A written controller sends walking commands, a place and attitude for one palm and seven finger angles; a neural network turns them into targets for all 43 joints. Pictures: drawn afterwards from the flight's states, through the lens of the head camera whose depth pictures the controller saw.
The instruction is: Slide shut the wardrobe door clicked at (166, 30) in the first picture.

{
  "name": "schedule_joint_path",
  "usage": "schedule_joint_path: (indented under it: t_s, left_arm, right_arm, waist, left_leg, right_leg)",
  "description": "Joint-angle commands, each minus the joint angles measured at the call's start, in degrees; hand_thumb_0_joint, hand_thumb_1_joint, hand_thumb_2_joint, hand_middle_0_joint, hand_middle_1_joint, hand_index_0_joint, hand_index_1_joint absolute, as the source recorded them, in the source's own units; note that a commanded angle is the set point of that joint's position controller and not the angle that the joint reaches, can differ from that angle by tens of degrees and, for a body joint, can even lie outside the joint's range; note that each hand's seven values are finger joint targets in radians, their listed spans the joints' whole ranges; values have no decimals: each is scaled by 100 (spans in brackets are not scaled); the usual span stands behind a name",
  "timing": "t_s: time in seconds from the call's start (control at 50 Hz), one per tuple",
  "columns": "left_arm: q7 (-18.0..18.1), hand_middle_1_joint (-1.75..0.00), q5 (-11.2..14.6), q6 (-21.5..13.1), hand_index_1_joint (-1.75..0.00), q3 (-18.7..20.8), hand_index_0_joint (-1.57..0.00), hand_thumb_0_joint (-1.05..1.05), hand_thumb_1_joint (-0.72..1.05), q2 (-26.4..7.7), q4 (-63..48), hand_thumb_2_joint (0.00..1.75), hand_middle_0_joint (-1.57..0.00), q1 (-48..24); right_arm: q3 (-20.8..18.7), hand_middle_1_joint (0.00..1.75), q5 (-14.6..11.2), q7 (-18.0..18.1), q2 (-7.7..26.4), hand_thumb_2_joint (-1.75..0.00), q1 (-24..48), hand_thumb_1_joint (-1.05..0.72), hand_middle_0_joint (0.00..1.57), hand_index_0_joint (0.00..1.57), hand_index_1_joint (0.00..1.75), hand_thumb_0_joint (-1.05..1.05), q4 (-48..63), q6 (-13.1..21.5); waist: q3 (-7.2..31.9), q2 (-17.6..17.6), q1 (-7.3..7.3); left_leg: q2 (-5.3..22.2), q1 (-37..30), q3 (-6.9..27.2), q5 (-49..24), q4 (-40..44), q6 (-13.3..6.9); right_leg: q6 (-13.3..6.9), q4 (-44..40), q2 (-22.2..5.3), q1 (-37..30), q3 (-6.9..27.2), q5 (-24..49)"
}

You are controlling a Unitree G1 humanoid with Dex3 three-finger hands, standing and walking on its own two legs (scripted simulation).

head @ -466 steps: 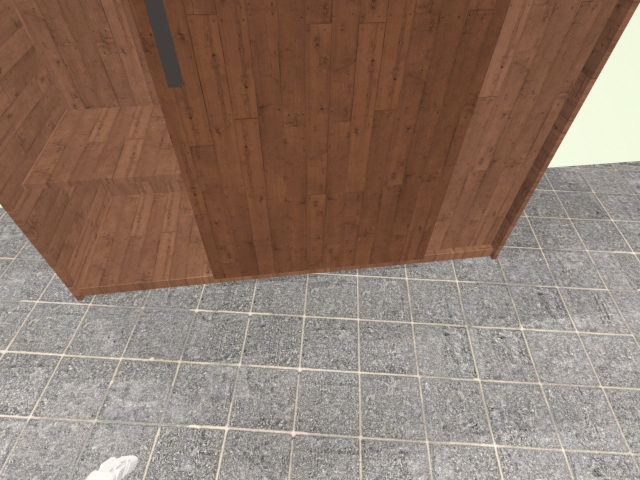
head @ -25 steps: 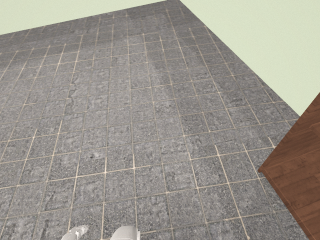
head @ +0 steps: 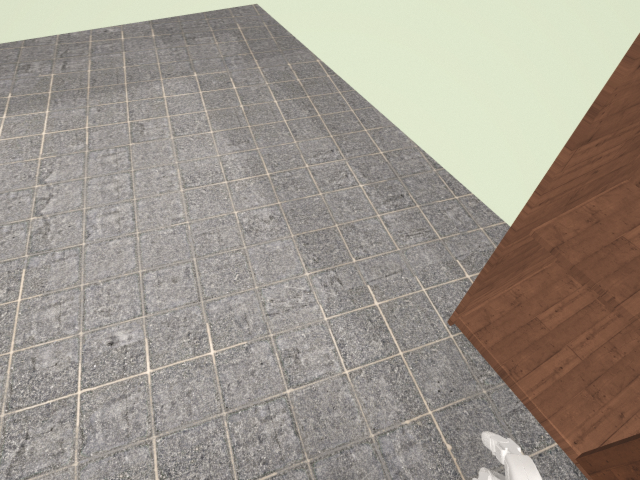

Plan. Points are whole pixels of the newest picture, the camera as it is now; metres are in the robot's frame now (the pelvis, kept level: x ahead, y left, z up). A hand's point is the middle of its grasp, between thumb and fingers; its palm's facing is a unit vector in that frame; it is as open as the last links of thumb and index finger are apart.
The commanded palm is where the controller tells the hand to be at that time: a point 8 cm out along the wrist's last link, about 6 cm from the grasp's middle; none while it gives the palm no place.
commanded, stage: turn to face it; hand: right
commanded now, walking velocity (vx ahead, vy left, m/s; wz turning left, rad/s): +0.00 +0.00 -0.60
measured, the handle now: out of the picture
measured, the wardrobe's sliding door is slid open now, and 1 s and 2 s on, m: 0.49 0.49 0.49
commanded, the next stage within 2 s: take the last steps up to it in 1.30 s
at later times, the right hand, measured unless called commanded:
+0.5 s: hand out of the picture -0.08 -0.23 -0.18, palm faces +0.39 +0.89 -0.25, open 7.4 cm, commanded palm none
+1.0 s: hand out of the picture +0.01 -0.28 -0.13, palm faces +0.57 +0.78 -0.27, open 7.4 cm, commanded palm none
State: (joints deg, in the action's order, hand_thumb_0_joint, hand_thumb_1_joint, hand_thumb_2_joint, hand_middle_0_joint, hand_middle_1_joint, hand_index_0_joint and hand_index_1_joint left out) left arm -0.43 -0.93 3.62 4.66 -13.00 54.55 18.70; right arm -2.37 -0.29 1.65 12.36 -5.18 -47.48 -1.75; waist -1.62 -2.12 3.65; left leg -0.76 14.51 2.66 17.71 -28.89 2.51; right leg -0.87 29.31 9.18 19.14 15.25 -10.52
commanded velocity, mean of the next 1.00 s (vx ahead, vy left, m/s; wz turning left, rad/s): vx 0.00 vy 0.00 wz -0.59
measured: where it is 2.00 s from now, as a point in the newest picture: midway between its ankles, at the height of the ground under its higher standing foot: outside the picture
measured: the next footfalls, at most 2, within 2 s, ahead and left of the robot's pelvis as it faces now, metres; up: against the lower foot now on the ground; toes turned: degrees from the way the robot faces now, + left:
right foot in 0.50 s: -0.03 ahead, -0.13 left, +0.00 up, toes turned -24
left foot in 1.06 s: +0.11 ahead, +0.04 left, +0.00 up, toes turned -39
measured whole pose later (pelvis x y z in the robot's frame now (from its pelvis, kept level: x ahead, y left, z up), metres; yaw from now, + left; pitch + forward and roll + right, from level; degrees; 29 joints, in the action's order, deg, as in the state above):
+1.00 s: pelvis +0.00 -0.03 +0.00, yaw -37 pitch +1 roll +0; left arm -0.2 -1.5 2.6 2.9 -12.3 53.6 16.0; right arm -2.5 -0.1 1.2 13.1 -5.0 -48.4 -2.7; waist -3.2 -1.2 3.1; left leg 1.3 22.7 1.0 24.0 -46.2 4.5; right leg -2.2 28.1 6.3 13.4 10.8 -14.5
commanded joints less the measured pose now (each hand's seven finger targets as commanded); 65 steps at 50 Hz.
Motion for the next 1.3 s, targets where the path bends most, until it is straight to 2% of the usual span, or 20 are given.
schedule_joint_path:
  t_s: [0.0,0.02,0.1,0.2,0.36,0.44,0.46,0.48,0.5,0.56,0.64,0.86,0.98,1.02,1.04,1.06,1.08,1.1,1.16,1.28]
  left_arm:
    - [65,-30,-49,-162,-30,286,-20,0,90,-805,-660,90,-20,-277]
    - [15,-30,-71,-91,-30,296,-20,0,90,-743,-587,90,-20,-130]
    - [-108,-30,-61,40,-30,262,-20,0,90,-636,-359,90,-20,-19]
    - [-123,-30,-56,57,-30,202,-20,0,90,-630,-508,90,-20,-608]
    - [-126,-30,38,-67,-30,34,-20,0,90,-486,-713,90,-20,-1301]
    - [-100,-30,29,-218,-30,52,-20,0,90,-720,-599,90,-20,-662]
    - [-87,-30,0,-282,-30,171,-20,0,90,-1267,-543,90,-20,-310]
    - [-31,-30,33,-295,-30,329,-20,0,90,-1841,-501,90,-20,34]
    - [-6,-30,49,-237,-30,305,-20,0,90,-1821,-366,90,-20,272]
    - [128,-30,13,-282,-30,148,-20,0,90,-1300,-506,90,-20,-463]
    - [104,-30,17,-322,-30,74,-20,0,90,-1144,-604,90,-20,-733]
    - [105,-30,-49,-268,-30,145,-20,0,90,-1118,-511,90,-20,-228]
    - [121,-30,-48,-228,-30,166,-20,0,90,-1058,-546,90,-20,-423]
    - [74,-30,46,-243,-30,130,-20,0,90,-752,-534,90,-20,-327]
    - [78,-30,75,-264,-30,79,-20,0,90,-375,-624,90,-20,-147]
    - [111,-30,6,-210,-30,162,-20,0,90,-679,-643,90,-20,-152]
    - [90,-30,-35,-153,-30,185,-20,0,90,-630,-595,90,-20,-179]
    - [57,-30,-40,-86,-30,178,-20,0,90,-602,-470,90,-20,-121]
    - [-47,-30,-48,-8,-30,169,-20,0,90,-531,-256,90,-20,16]
    - [-29,-30,-50,24,-30,93,-20,0,90,-485,-228,90,-20,-462]
  right_arm:
    - [-358,30,113,138,1435,-90,-555,-90,20,20,30,0,381,124]
    - [-297,30,106,128,1199,-90,-77,-90,20,20,30,0,481,125]
    - [-181,30,83,45,758,-90,23,-90,20,20,30,0,406,221]
    - [-232,30,132,56,886,-90,-711,-90,20,20,30,0,154,234]
    - [-334,30,221,8,1228,-90,-1227,-90,20,20,30,0,-90,184]
    - [-384,30,133,-4,1268,-90,-1121,-90,20,20,30,0,-113,132]
    - [-339,30,91,-23,1029,-90,-1158,-90,20,20,30,0,-10,111]
    - [-213,30,83,-55,641,-90,-1015,-90,20,20,30,0,223,94]
    - [-211,30,127,-13,809,-90,-740,-90,20,20,30,0,275,25]
    - [-247,30,115,-41,815,-90,-490,-90,20,20,30,0,89,29]
    - [-260,30,114,-70,830,-90,-754,-90,20,20,30,0,-47,12]
    - [-218,30,63,-24,720,-90,199,-90,20,20,30,0,395,49]
    - [-197,30,-4,22,639,-90,-321,-90,20,20,30,0,346,133]
    - [-262,30,40,57,967,-90,-785,-90,20,20,30,0,221,247]
    - [-362,30,122,102,1434,-90,-879,-90,20,20,30,0,228,282]
    - [-353,30,105,87,1507,-90,-997,-90,20,20,30,0,237,248]
    - [-297,30,97,97,1289,-90,-782,-90,20,20,30,0,303,224]
    - [-308,30,86,98,1120,-90,-507,-90,20,20,30,0,319,250]
    - [-178,30,83,39,739,-90,-206,-90,20,20,30,0,315,251]
    - [-205,30,134,44,771,-90,-974,-90,20,20,30,0,-32,277]
  waist:
    - [382,1269,-453]
    - [104,907,-161]
    - [-295,1122,-20]
    - [-266,1069,-362]
    - [124,1549,-635]
    - [785,1110,-269]
    - [1117,-265,-68]
    - [1221,-1774,110]
    - [1270,-1112,199]
    - [625,-855,-50]
    - [349,-541,-294]
    - [205,-584,-52]
    - [511,-569,-352]
    - [784,337,-549]
    - [929,1911,-530]
    - [832,1586,-543]
    - [491,875,-399]
    - [353,1285,-285]
    - [9,1081,-74]
    - [-155,1213,-388]
  left_leg:
    - [2900,-871,2247,83,1658,-1172]
    - [2480,-322,1585,274,1722,-1127]
    - [1607,70,167,-811,1452,-732]
    - [1855,-542,23,-926,1331,-888]
    - [2109,-1020,-516,-3029,588,-986]
    - [1952,-835,-1171,-3076,-827,-430]
    - [1503,406,-1365,-1448,-2049,-74]
    - [802,2034,-1124,2126,-3134,315]
    - [869,2017,-589,2101,-3614,211]
    - [863,2159,-354,1018,-4066,279]
    - [727,1851,-350,343,-3935,353]
    - [439,1652,-110,693,-2527,311]
    - [117,35,-177,125,-627,140]
    - [822,-1688,351,-1133,926,14]
    - [2418,-2381,1929,-2078,1022,-606]
    - [3016,-1492,2050,-2689,1028,-1164]
    - [2704,-979,1540,-2445,1053,-1265]
    - [2399,-643,1394,-2040,1170,-1148]
    - [1616,-285,204,-1668,1177,-797]
    - [1729,-511,-1,-1678,1268,-920]
  right_leg:
    - [323,2826,-430,1675,-662,-2163]
    - [330,3406,-577,1526,-680,-1706]
    - [504,4270,-860,1385,-1163,-785]
    - [616,3790,-1070,1597,-1320,-844]
    - [488,1665,-986,630,-1921,-1537]
    - [293,-550,-935,-907,-1974,26]
    - [-32,-850,-1849,-2176,-842,1418]
    - [-762,-624,-3256,-2852,885,4459]
    - [-1155,-386,-3392,-2700,531,4814]
    - [-887,-467,-2517,-2007,-120,4223]
    - [-667,-719,-2071,-1559,-417,3554]
    - [-1062,-756,-2065,-1370,941,2584]
    - [-844,-226,-1780,-706,1136,2906]
    - [-263,510,-1221,413,620,951]
    - [204,1781,-419,1470,-527,-1843]
    - [269,2903,-395,1261,-733,-2528]
    - [251,3580,-529,1242,-654,-2260]
    - [260,3871,-699,1240,-686,-2045]
    - [352,4221,-833,1141,-988,-1043]
    - [464,3675,-978,1152,-1182,-952]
